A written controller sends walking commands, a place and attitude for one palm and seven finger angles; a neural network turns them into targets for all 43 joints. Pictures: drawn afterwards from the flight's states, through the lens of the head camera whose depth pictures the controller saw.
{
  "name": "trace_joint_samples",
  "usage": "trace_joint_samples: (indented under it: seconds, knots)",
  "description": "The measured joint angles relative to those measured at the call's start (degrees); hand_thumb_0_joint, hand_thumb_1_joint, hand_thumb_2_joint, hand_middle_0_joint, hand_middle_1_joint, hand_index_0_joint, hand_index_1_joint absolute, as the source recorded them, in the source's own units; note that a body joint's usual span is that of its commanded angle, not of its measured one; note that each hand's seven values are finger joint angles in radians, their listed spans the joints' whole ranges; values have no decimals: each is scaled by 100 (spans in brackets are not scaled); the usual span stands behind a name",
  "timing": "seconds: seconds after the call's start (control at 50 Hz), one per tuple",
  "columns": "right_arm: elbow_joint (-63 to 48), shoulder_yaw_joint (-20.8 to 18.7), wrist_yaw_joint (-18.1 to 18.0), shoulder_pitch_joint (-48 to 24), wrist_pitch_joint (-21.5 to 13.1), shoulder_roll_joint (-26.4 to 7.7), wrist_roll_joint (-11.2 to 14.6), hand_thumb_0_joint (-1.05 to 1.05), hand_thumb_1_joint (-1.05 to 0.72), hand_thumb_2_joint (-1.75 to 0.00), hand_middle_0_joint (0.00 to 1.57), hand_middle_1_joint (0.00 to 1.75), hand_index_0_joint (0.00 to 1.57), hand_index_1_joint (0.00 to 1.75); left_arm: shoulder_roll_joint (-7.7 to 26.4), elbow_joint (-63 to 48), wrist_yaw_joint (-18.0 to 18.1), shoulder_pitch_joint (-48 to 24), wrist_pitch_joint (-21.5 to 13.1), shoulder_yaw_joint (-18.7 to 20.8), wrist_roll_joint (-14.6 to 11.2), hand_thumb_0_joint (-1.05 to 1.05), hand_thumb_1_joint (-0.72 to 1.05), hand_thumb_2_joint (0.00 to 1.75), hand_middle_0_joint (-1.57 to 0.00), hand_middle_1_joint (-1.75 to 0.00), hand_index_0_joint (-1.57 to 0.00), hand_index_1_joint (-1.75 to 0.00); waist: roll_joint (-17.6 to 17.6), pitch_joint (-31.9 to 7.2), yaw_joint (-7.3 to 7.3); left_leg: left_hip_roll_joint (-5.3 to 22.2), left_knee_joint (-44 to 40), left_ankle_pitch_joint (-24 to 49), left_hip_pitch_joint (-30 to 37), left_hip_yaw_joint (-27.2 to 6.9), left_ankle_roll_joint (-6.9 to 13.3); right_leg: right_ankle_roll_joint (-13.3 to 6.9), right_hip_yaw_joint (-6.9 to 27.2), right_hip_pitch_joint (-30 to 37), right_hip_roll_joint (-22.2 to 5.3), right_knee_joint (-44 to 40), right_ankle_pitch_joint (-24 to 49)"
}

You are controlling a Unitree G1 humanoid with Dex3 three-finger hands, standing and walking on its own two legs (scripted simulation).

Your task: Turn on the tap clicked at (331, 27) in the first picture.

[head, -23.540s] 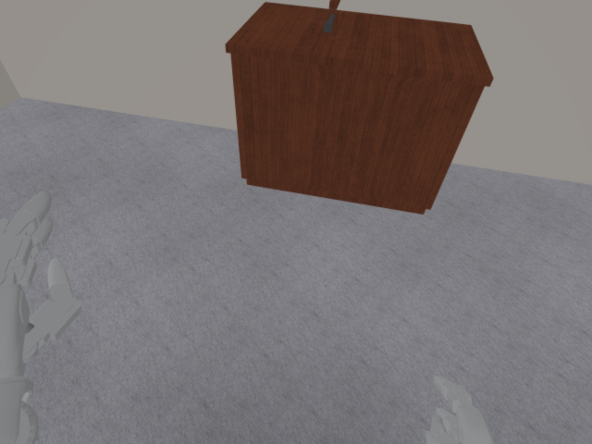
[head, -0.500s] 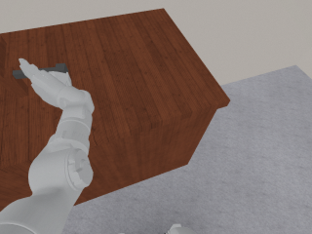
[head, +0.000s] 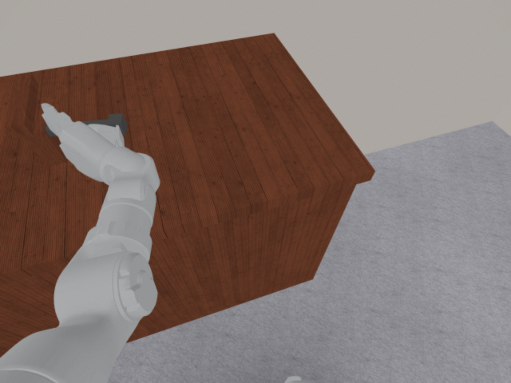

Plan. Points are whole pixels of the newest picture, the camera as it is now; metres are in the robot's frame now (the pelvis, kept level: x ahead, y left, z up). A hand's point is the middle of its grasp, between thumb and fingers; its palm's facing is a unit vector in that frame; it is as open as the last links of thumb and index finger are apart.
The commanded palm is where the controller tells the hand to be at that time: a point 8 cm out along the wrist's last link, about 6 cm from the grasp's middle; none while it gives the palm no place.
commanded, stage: lift the hand up off the lever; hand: left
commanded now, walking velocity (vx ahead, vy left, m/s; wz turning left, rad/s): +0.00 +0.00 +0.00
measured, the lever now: (117, 124) +0.56 +0.22 +0.08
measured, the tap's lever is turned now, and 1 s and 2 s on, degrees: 79 79 79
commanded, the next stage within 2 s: draw the hand back beside the body in 1.30 s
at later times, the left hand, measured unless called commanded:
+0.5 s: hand (111, 125) +0.49 +0.20 +0.13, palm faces +0.79 -0.60 -0.10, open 7.8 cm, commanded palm +0.44 +0.22 +0.14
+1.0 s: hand (103, 120) +0.49 +0.21 +0.15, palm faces +0.79 -0.60 -0.09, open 7.8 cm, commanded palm +0.43 +0.22 +0.16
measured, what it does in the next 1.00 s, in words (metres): stands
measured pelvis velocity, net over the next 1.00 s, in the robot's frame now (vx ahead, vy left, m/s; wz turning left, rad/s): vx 0.00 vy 0.01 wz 0.00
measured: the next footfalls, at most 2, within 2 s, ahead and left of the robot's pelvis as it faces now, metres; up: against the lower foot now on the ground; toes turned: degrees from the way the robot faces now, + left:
none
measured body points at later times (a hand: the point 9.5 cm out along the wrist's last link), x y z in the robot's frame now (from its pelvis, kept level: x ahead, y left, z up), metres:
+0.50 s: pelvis -0.01 +0.00 +0.00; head +0.05 -0.01 +0.45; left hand +0.45 +0.23 +0.14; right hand +0.01 -0.26 -0.13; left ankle -0.01 +0.13 -0.71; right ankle +0.02 -0.08 -0.71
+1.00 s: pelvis +0.00 +0.01 +0.01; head +0.05 +0.00 +0.46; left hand +0.44 +0.23 +0.16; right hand +0.05 -0.25 -0.13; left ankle -0.01 +0.13 -0.71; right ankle +0.02 -0.08 -0.71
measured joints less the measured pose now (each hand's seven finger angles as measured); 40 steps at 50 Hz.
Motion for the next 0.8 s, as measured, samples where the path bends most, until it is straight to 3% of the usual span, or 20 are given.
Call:
trace_joint_samples:
  seconds: [0.44,0.8]
  knots:
    - [51,25,-95,34,-56,-40,72,1,-91,-90,20,30,20,30,245,154,-60,-248,153,45,-47,2,90,90,-15,-15,-16,-15,-9,87,-50,9,-166,162,67,19,-3,-7,18,67,10,-177,174]
    - [78,-3,-90,-18,-35,-17,103,1,-91,-90,20,30,20,30,34,-263,-99,-7,350,-32,-139,2,90,90,-15,-15,-16,-15,0,117,58,-13,-405,174,461,62,35,36,72,444,-5,-389,179]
